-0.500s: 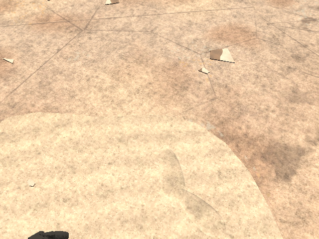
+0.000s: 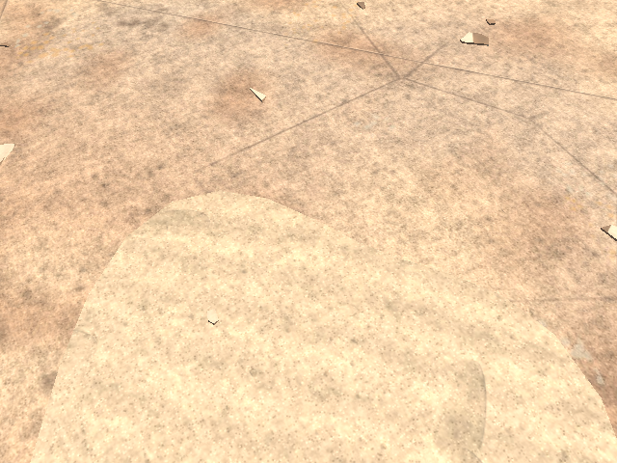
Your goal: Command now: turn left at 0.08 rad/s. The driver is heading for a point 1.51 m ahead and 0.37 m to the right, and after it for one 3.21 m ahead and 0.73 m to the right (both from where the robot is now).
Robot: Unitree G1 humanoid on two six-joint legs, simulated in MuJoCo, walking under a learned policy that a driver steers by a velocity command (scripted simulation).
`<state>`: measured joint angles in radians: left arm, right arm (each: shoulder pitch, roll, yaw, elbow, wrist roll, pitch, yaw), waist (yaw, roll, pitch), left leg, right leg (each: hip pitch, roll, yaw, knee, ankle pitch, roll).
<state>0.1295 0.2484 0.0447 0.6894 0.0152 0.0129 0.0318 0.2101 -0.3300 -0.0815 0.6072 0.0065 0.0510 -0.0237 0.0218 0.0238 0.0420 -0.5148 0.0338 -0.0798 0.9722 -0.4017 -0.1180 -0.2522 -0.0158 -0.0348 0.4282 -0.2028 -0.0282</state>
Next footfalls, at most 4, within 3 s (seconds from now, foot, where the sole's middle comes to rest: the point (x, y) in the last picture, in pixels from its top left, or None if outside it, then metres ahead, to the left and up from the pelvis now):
0.10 left None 0.05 0.15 -0.78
0.48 right None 0.03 -0.12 -0.78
1.08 left None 0.09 0.09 -0.78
1.60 right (402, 452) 0.49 -0.13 -0.78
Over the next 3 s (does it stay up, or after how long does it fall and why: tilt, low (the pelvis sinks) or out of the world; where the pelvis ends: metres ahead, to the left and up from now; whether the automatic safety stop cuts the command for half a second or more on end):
stays up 1.49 -0.43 -0.02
